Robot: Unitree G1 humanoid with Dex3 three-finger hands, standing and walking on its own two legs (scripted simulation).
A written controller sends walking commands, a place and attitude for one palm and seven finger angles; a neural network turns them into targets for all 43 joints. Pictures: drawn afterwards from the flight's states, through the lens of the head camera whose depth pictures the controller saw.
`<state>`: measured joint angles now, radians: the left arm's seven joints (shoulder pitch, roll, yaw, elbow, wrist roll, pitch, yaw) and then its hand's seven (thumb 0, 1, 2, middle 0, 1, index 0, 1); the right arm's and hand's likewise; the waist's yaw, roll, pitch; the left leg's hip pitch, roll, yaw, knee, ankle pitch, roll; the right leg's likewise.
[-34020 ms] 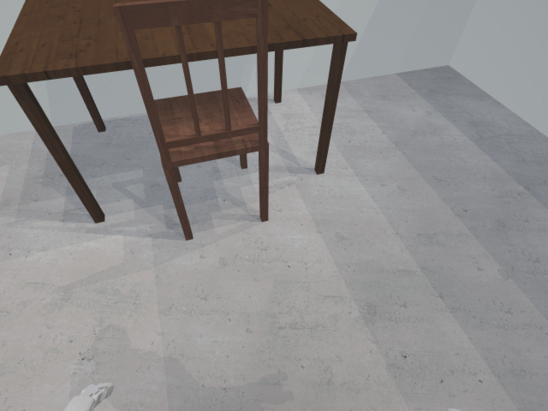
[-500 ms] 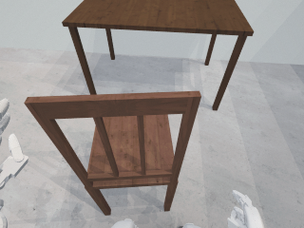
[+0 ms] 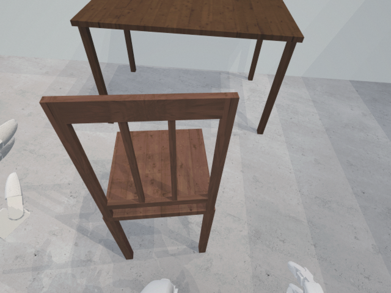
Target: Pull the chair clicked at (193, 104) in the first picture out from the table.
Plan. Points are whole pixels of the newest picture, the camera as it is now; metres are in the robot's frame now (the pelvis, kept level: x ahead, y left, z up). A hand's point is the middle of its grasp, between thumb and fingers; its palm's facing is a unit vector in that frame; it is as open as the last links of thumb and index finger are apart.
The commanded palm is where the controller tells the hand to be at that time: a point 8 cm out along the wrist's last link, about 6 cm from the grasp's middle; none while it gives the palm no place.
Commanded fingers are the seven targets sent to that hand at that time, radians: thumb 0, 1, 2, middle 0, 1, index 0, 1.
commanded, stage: stop stepping back and stand still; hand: left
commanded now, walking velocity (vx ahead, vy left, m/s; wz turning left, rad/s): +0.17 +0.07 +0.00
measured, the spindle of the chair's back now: (134, 168) +0.42 +0.19 -0.04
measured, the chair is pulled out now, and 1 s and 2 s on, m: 0.68 0.68 0.68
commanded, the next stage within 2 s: let the arm hang, fingers relaxed in 0.76 s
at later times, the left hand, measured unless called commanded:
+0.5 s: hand out of the picture +0.10 +0.27 +0.19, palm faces +0.51 -0.74 -0.44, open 7.4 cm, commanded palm +0.05 +0.30 +0.19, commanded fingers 0.00 0.90 0.90 -0.20 -0.30 -0.20 -0.30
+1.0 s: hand out of the picture +0.10 +0.27 -0.02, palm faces +0.24 -0.89 -0.39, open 7.4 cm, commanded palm none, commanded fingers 0.00 0.90 0.90 -0.20 -0.30 -0.20 -0.30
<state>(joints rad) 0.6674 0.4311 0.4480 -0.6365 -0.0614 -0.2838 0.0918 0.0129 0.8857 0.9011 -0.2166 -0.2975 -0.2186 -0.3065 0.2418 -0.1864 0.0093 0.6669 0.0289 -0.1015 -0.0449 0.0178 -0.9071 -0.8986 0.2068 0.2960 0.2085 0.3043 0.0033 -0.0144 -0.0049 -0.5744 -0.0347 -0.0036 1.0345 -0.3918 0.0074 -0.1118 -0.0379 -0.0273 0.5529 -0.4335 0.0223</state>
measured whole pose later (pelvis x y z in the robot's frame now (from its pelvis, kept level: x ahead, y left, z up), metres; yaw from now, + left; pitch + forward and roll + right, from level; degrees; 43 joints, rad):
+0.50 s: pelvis -0.08 -0.01 +0.01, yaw +2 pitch +0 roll +1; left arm 0.53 0.39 0.44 -0.42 -0.03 -0.23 0.15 0.01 0.89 0.90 -0.22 -0.30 -0.22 -0.31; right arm 0.31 -0.24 -0.02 0.67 0.01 -0.11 -0.09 0.02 -0.91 -0.90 0.20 0.30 0.21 0.30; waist 0.00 -0.02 -0.08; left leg -0.28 0.02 0.02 0.68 -0.40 0.04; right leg -0.36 -0.07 -0.11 0.53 -0.21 -0.02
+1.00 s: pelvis -0.08 +0.02 +0.00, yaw +5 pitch +1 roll +0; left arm 0.31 0.25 0.17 0.25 0.03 0.01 0.03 0.00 0.91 0.90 -0.20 -0.29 -0.20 -0.30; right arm 0.21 -0.23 -0.03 0.79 -0.03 -0.04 0.00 0.01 -0.91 -0.90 0.20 0.30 0.21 0.30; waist -0.01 0.06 -0.03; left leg -0.26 -0.03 0.00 0.62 -0.37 0.02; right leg -0.38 -0.07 -0.06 0.63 -0.26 0.02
